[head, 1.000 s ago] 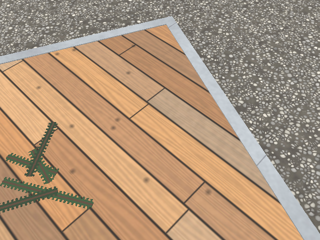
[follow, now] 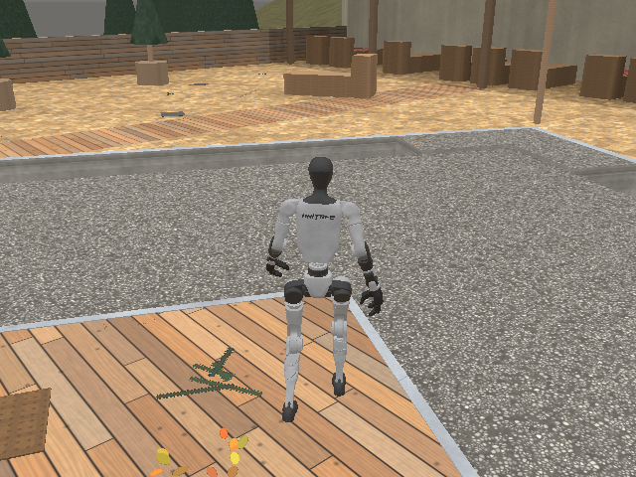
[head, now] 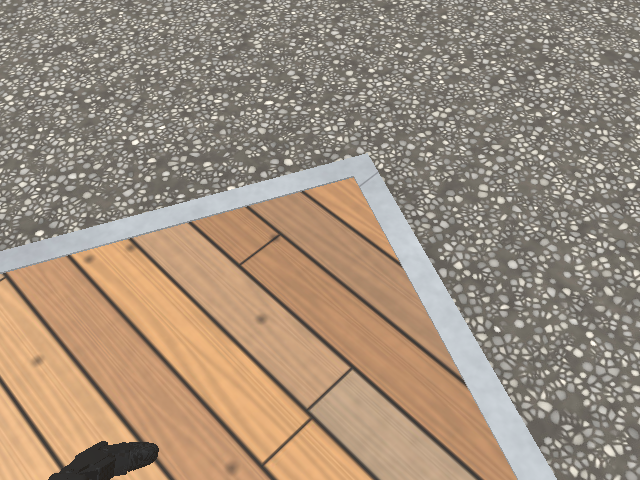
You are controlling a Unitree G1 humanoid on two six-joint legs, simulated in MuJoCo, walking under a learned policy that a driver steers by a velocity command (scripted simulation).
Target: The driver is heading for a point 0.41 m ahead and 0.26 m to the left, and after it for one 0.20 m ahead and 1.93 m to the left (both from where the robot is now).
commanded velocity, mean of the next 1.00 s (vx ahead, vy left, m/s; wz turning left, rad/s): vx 0.50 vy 0.00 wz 0.54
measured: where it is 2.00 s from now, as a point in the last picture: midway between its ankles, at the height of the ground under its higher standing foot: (94, 313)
